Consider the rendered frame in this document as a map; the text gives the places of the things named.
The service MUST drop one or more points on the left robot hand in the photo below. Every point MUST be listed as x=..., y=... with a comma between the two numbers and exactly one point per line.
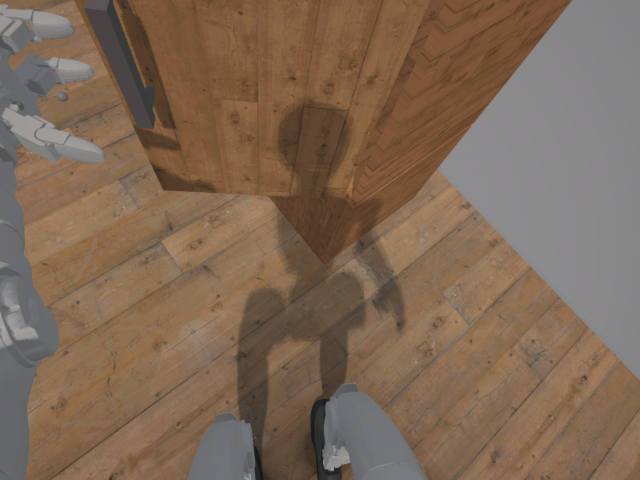
x=34, y=78

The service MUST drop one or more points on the right robot shin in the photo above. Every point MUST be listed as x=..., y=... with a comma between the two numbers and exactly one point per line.
x=333, y=457

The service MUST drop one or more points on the left robot forearm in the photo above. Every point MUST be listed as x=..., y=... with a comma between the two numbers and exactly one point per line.
x=12, y=236

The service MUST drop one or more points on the robot left thigh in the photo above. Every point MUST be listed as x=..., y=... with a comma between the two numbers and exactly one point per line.
x=225, y=452

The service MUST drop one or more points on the left robot upper arm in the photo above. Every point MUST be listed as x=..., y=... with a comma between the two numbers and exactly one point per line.
x=28, y=334

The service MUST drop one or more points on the handle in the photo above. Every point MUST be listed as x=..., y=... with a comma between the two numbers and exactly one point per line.
x=107, y=27

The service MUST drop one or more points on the cupboard door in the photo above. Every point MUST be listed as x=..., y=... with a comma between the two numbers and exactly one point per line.
x=263, y=97

